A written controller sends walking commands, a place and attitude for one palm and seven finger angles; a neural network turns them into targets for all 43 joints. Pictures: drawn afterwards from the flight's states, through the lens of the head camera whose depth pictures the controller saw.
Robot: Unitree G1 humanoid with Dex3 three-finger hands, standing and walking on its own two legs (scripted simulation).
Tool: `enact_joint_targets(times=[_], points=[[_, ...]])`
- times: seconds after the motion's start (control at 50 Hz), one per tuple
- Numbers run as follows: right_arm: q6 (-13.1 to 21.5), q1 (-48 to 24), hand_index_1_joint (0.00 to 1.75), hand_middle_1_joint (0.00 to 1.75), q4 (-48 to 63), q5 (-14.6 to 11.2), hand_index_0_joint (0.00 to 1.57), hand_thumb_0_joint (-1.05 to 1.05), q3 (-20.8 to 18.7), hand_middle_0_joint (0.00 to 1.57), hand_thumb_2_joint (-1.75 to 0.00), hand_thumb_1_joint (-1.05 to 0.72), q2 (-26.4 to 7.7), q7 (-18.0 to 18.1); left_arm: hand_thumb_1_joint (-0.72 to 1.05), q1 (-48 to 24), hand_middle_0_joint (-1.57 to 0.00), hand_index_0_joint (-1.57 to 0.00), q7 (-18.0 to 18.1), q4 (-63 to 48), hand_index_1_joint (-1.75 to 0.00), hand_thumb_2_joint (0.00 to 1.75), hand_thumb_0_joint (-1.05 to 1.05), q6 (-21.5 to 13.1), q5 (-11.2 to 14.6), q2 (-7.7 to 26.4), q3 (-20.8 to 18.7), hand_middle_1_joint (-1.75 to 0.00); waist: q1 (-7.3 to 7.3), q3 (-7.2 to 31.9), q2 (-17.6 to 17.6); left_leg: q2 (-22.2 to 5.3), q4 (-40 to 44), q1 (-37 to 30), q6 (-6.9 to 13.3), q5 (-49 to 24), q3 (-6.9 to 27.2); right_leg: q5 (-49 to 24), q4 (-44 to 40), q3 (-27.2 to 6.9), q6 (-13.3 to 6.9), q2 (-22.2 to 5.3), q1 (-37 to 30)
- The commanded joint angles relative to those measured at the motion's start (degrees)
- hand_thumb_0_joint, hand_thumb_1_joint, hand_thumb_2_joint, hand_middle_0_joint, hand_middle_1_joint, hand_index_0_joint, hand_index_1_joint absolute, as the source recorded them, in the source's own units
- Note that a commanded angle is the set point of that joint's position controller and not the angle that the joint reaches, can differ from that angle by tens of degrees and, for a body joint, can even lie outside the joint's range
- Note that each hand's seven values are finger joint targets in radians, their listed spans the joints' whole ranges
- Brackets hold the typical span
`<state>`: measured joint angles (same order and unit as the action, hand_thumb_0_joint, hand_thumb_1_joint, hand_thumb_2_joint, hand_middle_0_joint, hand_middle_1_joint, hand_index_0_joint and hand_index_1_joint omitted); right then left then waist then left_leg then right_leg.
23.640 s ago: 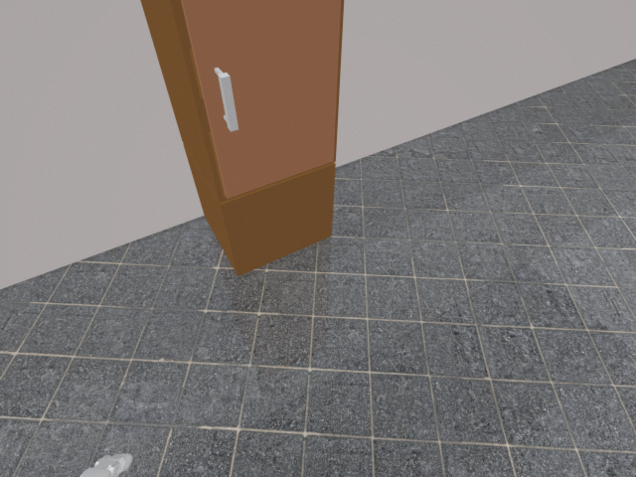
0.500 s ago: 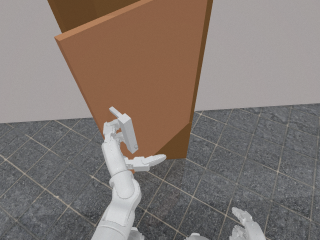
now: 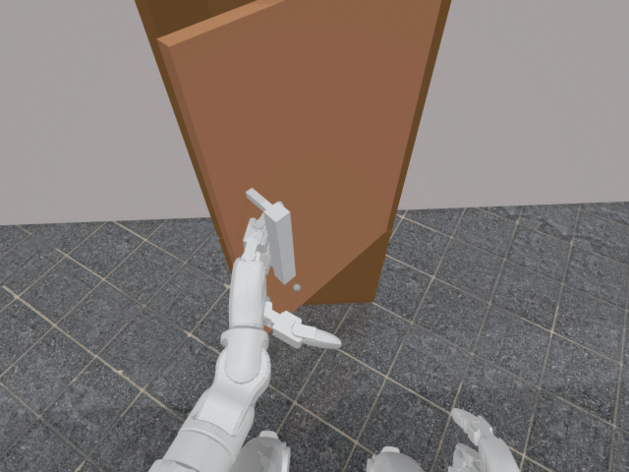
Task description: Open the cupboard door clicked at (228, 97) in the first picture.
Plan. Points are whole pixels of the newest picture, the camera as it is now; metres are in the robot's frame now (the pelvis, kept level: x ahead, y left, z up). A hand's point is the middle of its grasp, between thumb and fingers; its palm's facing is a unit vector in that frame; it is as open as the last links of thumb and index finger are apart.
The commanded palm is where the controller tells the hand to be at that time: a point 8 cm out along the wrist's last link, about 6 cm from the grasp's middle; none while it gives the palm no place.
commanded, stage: slide the hand sideways off the handle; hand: left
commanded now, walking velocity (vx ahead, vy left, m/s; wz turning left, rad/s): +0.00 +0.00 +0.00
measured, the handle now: (270, 237) +0.40 +0.08 +0.07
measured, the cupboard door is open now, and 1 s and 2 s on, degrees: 42 44 44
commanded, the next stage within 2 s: draw the hand back to the body in 1.04 s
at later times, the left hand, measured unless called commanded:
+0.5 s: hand (283, 313) +0.29 +0.06 +0.05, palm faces +0.03 -1.00 +0.01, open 16.3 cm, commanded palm +0.26 +0.11 +0.06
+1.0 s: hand (244, 352) +0.25 +0.10 +0.05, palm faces +0.07 -1.00 -0.02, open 16.3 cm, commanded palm +0.21 +0.15 +0.06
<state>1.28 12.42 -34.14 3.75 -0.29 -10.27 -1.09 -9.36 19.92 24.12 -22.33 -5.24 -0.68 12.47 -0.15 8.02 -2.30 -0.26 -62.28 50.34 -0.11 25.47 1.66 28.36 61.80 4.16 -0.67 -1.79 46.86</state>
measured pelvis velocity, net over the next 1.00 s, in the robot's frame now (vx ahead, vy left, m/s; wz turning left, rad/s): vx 0.03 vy -0.02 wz -0.01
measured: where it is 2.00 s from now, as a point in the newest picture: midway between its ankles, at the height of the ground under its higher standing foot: outside the picture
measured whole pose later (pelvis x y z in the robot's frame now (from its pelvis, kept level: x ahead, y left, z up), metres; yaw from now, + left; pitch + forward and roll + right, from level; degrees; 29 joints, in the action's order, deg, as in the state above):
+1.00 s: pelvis +0.03 -0.02 -0.01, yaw +0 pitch +15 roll +0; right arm 2.3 13.2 -25.4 1.4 0.2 -12.0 1.2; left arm 26.4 2.1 -7.0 -23.4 4.7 4.8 5.2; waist 0.9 8.4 -2.0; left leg -1.4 -64.1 49.3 -1.8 29.4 2.0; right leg 32.6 64.4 4.3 -2.0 -0.6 46.5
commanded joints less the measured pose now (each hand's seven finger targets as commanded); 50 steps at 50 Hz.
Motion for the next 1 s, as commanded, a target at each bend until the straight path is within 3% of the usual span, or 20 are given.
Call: enact_joint_targets(times=[0.0, 0.02, 0.06, 0.12, 0.14, 0.2, 0.22, 0.24, 0.28, 0.32, 0.44, 0.52, 0.56, 0.6, 0.66, 0.7, 0.82, 0.98], points=[[3.26, -2.09, 0.3, 0.3, 9.51, -2.69, 0.2, 0.0, -1.73, 0.2, -0.9, -0.9, -7.34, 1.18, -0.5, -19.2, -0.15, -0.15, -9.48, -15.46, -0.3, 0.3, 0.0, -4.36, 6.4, -9.03, 6.48, -0.3, -4.42, 14.77, 2.61, 0.3, 11.01, -17.85, 0.81, -2.16, 1.82, -6.48, -12.04, -0.3, -1.5, 2.16, -3.65], [3.24, -2.43, 0.3, 0.3, 9.85, -2.88, 0.2, 0.0, -1.53, 0.2, -0.9, -0.9, -7.49, 1.28, -0.5, -17.79, -0.15, -0.15, -8.9, -15.18, -0.3, 0.3, 0.0, -3.37, 7.95, -8.56, 4.68, -0.3, -3.77, 13.73, 3.65, 0.53, 11.72, -16.82, 0.72, -0.69, 1.74, -5.31, -12.46, -0.19, -1.38, 2.2, -4.36], [3.02, -2.93, 0.3, 0.3, 10.33, -2.7, 0.2, 0.0, -1.31, 0.2, -0.9, -0.9, -7.74, 1.24, -0.5, -15.92, -0.15, -0.15, -6.58, -14.8, -0.3, 0.3, 0.0, -2.25, 8.14, -6.99, 1.98, -0.3, -2.65, 12.83, 4.63, 0.66, 12.67, -15.79, 0.62, -0.75, 1.85, -5.02, -11.89, 0.16, -1.35, 2.18, -4.97], [2.49, -2.37, 0.3, 0.3, 11.05, -1.86, 0.2, 0.0, -1.51, 0.2, -0.9, -0.9, -7.68, 0.31, -0.5, -10.58, -0.15, -0.15, -3.21, -15.49, -0.3, 0.3, 0.0, -2.43, 5.04, -4.9, 0.09, -0.3, -1.5, 13.22, 6.6, 0.66, 11.66, -13.98, 0.85, -3.3, 0.72, -6.2, -11.15, -0.09, -1.24, 2.08, -5.74], [2.13, -2.29, 0.3, 0.3, 11.53, -1.64, 0.2, 0.0, -1.62, 0.2, -0.9, -0.9, -7.91, 0.0, -0.5, -8.05, -0.15, -0.15, -2.41, -15.31, -0.3, 0.3, 0.0, -2.71, 3.61, -3.07, -1.4, -0.3, -0.17, 14.06, 6.35, 0.71, 11.64, -13.27, 0.71, -4.06, 0.78, -6.38, -10.43, -0.19, -1.51, 2.06, -6.48], [1.39, -2.61, 0.3, 0.3, 12.37, -1.47, 0.2, 0.0, -1.7, 0.2, -0.9, -0.9, -7.54, -0.74, -0.5, -5.18, -0.15, -0.15, -1.83, -16.82, -0.3, 0.3, 0.0, -3.67, 1.7, -3.4, -0.43, -0.3, -0.4, 12.62, 6.26, 0.54, 10.95, -12.41, 0.74, -3.66, -0.01, -6.17, -10.27, -0.42, -1.6, 2.08, -5.99], [1.29, -2.71, 0.3, 0.3, 12.7, -1.38, 0.2, 0.0, -1.79, 0.2, -0.9, -0.9, -7.46, -0.8, -0.5, -5.24, -0.15, -0.15, -2.02, -18.56, -0.3, 0.3, 0.0, -3.99, 1.71, -3.72, -0.01, -0.3, -0.41, 13.85, 5.17, 0.64, 10.51, -12.76, 0.88, -4.45, -0.34, -7.05, -10.24, -0.73, -1.63, 2.08, -6.47], [1.02, -2.45, 0.3, 0.3, 13.22, -1.5, 0.2, 0.0, -1.92, 0.2, -0.9, -0.9, -7.67, -0.76, -0.5, -2.74, -0.15, -0.15, -2.35, -18.55, -0.3, 0.3, 0.0, -3.88, 1.65, -2.45, -1.05, -0.3, 0.14, 13.81, 6.54, 0.52, 10.91, -12.29, 0.78, -4.34, -0.04, -6.71, -10.27, -0.62, -1.76, 2.21, -7.36], [0.54, -2.86, 0.3, 0.3, 13.71, -1.65, 0.2, 0.0, -1.8, 0.2, -0.9, -0.9, -7.49, -0.49, -0.5, -1.06, -0.15, -0.15, -3.08, -20.33, -0.3, 0.3, 0.0, -3.88, 2.33, -1.31, -1.82, -0.3, 0.38, 13.34, 5.8, 0.56, 10.91, -12.37, 0.86, -4.33, -0.74, -7.09, -10.94, -1.17, -1.68, 2.17, -8.09], [0.47, -3.16, 0.3, 0.3, 14.48, -1.86, 0.2, 0.0, -1.78, 0.2, -0.9, -0.9, -7.24, -0.39, -0.5, 1.05, -0.15, -0.15, -3.87, -23.49, -0.3, 0.3, 0.0, -3.71, 2.8, -2.09, -0.64, -0.3, 0.34, 13.76, 3.87, 0.5, 10.82, -13.27, 0.84, -4.77, -0.99, -7.73, -10.86, -1.19, -1.63, 2.27, -8.11], [0.8, -2.75, 0.3, 0.3, 15.13, -2.14, 0.2, 0.0, -1.48, 0.2, -0.9, -0.9, -7.28, 0.46, -0.5, 5.85, -0.15, -0.15, -6.31, -29.32, -0.3, 0.3, 0.0, -3.48, 4.33, -1.46, 0.35, -0.3, -0.98, 12.15, 4.66, 0.32, 10.15, -13.74, 1.02, -6.13, -0.22, -9.61, -10.72, -1.04, -1.29, 2.37, -7.9], [1.26, -2.36, 0.3, 0.3, 15.62, -2.18, 0.2, 0.0, -1.56, 0.2, -0.9, -0.9, -7.22, 0.78, -0.5, 13.21, -0.15, -0.15, -8.17, -31.84, -0.3, 0.3, 0.0, -3.48, 5.16, 0.47, -1.29, -0.3, -0.14, 12.78, 5.71, 0.55, 9.55, -13.29, 0.93, -8.34, -0.47, -12.96, -10.2, -1.26, -1.18, 2.34, -9.59], [1.42, -2.06, 0.3, 0.3, 16.35, -2.29, 0.2, 0.0, -1.56, 0.2, -0.9, -0.9, -6.97, 0.74, -0.5, 17.19, -0.15, -0.15, -9.01, -34.05, -0.3, 0.3, 0.0, -3.38, 5.33, 0.89, -1.52, -0.3, 0.25, 13.4, 4.61, 0.68, 9.25, -13.66, 0.94, -9.95, -0.65, -14.9, -9.74, -1.22, -1.18, 2.26, -10.14], [1.41, -1.86, 0.3, 0.3, 16.68, -2.31, 0.2, 0.0, -1.51, 0.2, -0.9, -0.9, -7.06, 0.94, -0.5, 19.73, -0.15, -0.15, -9.81, -35.26, -0.3, 0.3, 0.0, -3.21, 5.58, 2.18, -2.43, -0.3, 0.1, 12.28, 5.68, 0.73, 9.0, -12.66, 0.96, -10.26, -0.74, -16.13, -9.79, -1.44, -1.04, 2.21, -10.66], [1.73, -1.94, 0.3, 0.3, 17.17, -2.28, 0.2, 0.0, -1.43, 0.2, -0.9, -0.9, -6.97, 1.16, -0.5, 21.69, -0.15, -0.15, -11.15, -38.02, -0.3, 0.3, 0.0, -3.25, 5.68, 2.89, -2.41, -0.3, -0.4, 11.27, 4.02, 0.88, 8.12, -12.17, 1.07, -10.33, -0.74, -16.65, -9.39, -1.76, -0.89, 2.13, -9.51], [2.11, -1.69, 0.3, 0.3, 17.43, -2.28, 0.2, 0.0, -1.49, 0.2, -0.9, -0.9, -6.84, 1.34, -0.5, 25.88, -0.15, -0.15, -12.16, -39.35, -0.3, 0.3, 0.0, -3.59, 6.38, 3.93, -3.77, -0.3, 0.14, 12.07, 4.41, 1.02, 7.63, -11.64, 1.05, -10.97, -0.86, -18.04, -9.11, -2.0, -0.87, 2.12, -10.7], [3.32, -1.54, 0.3, 0.3, 17.44, -2.47, 0.2, 0.0, -1.67, 0.2, -0.9, -0.9, -7.08, 2.15, -0.5, 28.86, -0.15, -0.15, -15.33, -42.42, -0.3, 0.3, 0.0, -4.92, 8.6, 6.04, -6.07, -0.3, -0.67, 11.71, 5.21, 1.22, 5.57, -9.8, 1.19, -10.41, -0.66, -18.74, -8.67, -2.79, -0.34, 2.02, -9.66], [4.38, -1.06, 0.3, 0.3, 17.91, -2.9, 0.2, 0.0, -1.94, 0.2, -0.9, -0.9, -7.17, 2.76, -0.5, 37.7, -0.15, -0.15, -19.13, -45.07, -0.3, 0.3, 0.0, -4.92, 11.51, 8.68, -10.13, -0.3, 0.48, 13.2, 3.87, 1.53, 4.45, -8.08, 1.03, -11.38, -0.85, -21.88, -7.88, -3.65, 0.18, 1.66, -11.55]])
